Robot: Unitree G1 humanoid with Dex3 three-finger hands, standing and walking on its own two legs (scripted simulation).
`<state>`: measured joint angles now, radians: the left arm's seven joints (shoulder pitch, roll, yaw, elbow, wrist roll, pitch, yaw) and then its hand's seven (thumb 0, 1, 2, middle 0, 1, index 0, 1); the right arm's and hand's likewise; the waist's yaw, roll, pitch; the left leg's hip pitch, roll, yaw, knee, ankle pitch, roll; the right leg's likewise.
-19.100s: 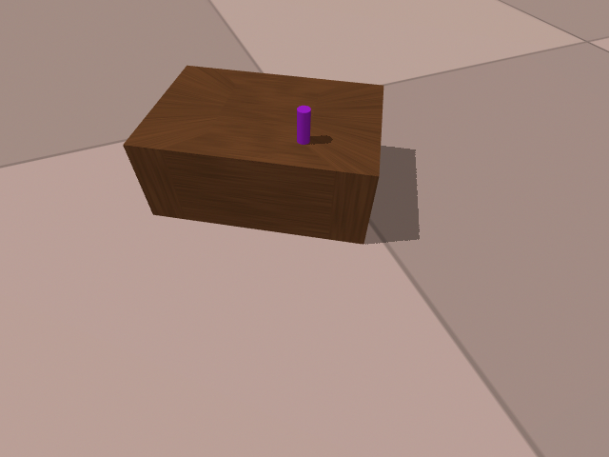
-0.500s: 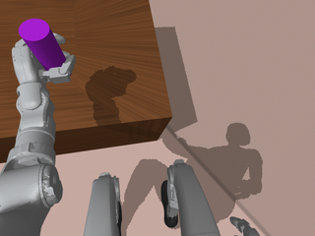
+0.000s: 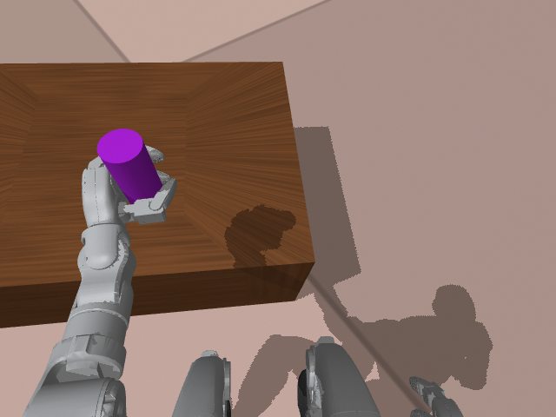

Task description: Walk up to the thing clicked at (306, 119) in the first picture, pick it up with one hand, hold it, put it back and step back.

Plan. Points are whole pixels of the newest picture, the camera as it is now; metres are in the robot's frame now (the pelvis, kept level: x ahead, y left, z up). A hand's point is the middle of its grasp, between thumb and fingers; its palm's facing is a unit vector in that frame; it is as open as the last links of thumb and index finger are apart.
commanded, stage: lift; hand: left
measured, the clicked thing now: (137, 178) +0.43 +0.18 +0.05
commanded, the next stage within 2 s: hold in 1.00 s
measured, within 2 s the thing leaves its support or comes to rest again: neither
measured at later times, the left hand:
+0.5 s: hand (144, 174) +0.40 +0.16 +0.10, palm faces +0.16 -0.99 -0.03, open 7.0 cm
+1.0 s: hand (138, 167) +0.39 +0.15 +0.12, palm faces +0.15 -0.99 -0.02, open 7.0 cm
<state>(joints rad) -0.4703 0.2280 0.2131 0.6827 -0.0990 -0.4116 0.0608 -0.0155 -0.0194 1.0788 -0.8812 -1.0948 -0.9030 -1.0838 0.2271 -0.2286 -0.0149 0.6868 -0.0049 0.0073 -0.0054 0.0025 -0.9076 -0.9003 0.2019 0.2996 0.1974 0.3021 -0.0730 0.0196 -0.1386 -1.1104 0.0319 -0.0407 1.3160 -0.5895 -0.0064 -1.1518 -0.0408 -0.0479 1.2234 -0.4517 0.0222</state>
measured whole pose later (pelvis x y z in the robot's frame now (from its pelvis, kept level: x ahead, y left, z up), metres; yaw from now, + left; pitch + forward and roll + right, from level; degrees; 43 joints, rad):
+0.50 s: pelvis +0.03 -0.01 +0.05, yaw +1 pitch +14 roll -2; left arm -0.30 0.18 0.13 0.54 -0.11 -0.37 0.07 -0.01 -0.03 1.09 -0.88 -1.10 -0.91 -1.09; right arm 0.23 -0.21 -0.01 0.66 0.00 0.01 -0.02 0.00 -0.91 -0.90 0.20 0.30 0.20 0.30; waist -0.04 0.01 -0.10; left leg -0.77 0.04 -0.03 1.05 -0.53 -0.01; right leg -0.82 -0.03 -0.05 0.98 -0.41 0.02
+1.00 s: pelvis +0.04 -0.01 +0.07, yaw +0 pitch +10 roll -1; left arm -0.19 0.17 0.13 0.45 -0.13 -0.35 0.04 -0.01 -0.03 1.09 -0.88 -1.10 -0.90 -1.09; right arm 0.23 -0.22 -0.02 0.66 0.00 0.01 -0.02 0.01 -0.90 -0.90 0.20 0.30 0.20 0.30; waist -0.03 0.02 -0.07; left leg -0.60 0.04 -0.02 0.91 -0.49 -0.02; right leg -0.65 -0.03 -0.05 0.86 -0.38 0.01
